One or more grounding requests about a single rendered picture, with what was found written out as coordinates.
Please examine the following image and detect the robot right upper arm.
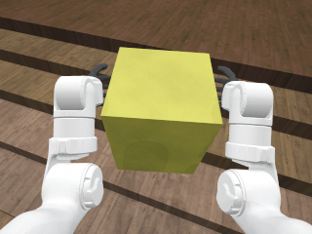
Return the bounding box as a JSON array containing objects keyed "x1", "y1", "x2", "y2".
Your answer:
[{"x1": 216, "y1": 169, "x2": 312, "y2": 234}]

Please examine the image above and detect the robot right hand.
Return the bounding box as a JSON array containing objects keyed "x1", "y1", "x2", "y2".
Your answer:
[{"x1": 214, "y1": 65, "x2": 239, "y2": 111}]

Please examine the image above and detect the carton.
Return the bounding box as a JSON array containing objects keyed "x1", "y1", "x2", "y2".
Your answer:
[{"x1": 100, "y1": 47, "x2": 223, "y2": 175}]

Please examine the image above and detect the left robot forearm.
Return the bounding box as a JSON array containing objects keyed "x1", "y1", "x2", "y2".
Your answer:
[{"x1": 41, "y1": 76, "x2": 103, "y2": 200}]

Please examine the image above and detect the robot left hand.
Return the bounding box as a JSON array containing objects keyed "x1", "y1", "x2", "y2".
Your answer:
[{"x1": 87, "y1": 63, "x2": 112, "y2": 107}]

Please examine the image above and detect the robot left upper arm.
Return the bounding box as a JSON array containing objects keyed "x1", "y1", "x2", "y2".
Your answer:
[{"x1": 0, "y1": 163, "x2": 104, "y2": 234}]

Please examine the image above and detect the right robot forearm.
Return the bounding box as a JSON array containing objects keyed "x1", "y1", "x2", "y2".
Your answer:
[{"x1": 221, "y1": 81, "x2": 281, "y2": 205}]

